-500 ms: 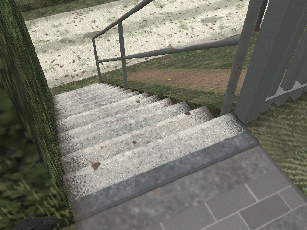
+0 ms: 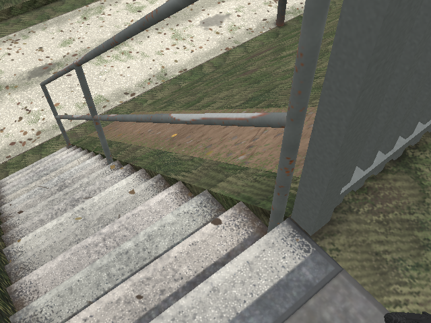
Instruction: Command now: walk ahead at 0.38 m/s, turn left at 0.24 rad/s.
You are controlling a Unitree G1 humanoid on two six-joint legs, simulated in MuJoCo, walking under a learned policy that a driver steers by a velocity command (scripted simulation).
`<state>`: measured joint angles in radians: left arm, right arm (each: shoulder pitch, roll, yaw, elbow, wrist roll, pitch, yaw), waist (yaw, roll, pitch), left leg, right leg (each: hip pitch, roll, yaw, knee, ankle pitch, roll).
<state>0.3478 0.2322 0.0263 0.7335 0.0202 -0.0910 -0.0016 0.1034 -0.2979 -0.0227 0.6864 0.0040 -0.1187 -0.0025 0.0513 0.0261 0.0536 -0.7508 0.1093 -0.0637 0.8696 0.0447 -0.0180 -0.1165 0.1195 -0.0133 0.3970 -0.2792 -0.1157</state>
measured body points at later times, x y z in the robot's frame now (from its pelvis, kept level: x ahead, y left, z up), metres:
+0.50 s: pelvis +0.23 +0.05 +0.00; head +0.27 +0.10 +0.44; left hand +0.29 +0.37 -0.11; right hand +0.46 -0.17 -0.08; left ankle +0.30 +0.12 -0.74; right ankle +0.39 -0.14 -0.63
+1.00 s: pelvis +0.34 -0.03 +0.00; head +0.35 -0.04 +0.45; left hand +0.24 +0.30 -0.05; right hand +0.65 -0.13 -0.09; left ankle +0.25 +0.10 -0.63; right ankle +0.44 -0.07 -0.74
